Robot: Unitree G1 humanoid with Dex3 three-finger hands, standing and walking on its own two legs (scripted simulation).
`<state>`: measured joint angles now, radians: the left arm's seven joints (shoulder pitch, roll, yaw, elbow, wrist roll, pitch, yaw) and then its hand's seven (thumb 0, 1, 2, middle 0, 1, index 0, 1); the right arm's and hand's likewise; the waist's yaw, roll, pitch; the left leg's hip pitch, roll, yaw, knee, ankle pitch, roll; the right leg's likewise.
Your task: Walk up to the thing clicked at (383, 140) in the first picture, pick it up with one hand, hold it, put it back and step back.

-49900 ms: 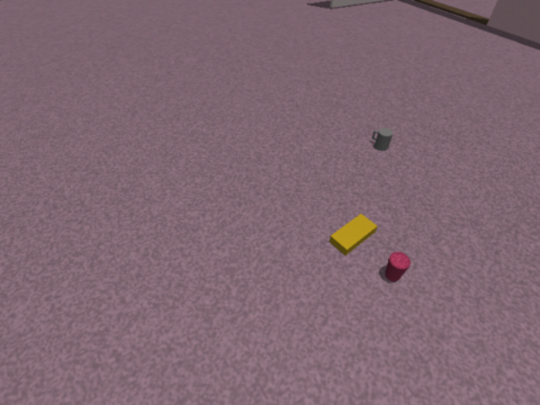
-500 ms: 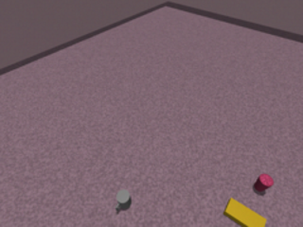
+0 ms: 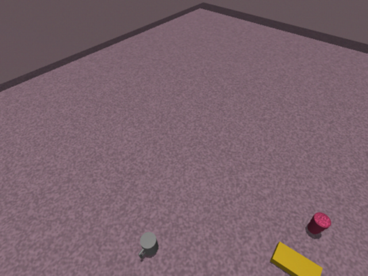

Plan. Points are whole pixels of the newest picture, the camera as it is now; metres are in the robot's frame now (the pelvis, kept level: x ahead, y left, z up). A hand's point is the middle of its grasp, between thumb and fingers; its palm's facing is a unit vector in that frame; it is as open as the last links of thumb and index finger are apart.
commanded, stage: stand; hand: left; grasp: from above
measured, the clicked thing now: (147, 246) +0.43 +0.22 -0.73
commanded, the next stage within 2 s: step back in 0.58 s
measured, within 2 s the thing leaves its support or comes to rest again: neither
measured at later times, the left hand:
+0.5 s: hand out of the picture +0.07 +0.25 -0.16, palm faces +0.01 -0.94 -0.34, open 7.3 cm
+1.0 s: hand out of the picture +0.11 +0.31 -0.18, palm faces +0.00 -0.93 -0.35, open 7.3 cm
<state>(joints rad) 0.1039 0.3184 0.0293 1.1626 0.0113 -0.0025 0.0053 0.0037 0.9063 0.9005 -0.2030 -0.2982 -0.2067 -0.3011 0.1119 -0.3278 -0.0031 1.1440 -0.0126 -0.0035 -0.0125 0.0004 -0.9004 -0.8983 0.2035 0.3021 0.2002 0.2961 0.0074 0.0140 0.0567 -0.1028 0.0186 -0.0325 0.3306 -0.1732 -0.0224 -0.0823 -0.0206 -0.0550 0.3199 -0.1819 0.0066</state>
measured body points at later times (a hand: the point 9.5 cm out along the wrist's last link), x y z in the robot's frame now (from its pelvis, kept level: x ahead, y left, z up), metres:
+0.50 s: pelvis +0.01 +0.00 +0.00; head +0.01 -0.01 +0.45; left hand +0.07 +0.30 -0.13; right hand +0.07 -0.30 -0.14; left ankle +0.01 +0.13 -0.75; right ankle +0.00 -0.12 -0.75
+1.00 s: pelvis -0.05 +0.05 -0.02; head +0.03 +0.08 +0.42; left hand +0.11 +0.36 -0.16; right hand +0.01 -0.27 -0.13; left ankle -0.05 +0.14 -0.75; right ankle -0.05 -0.10 -0.69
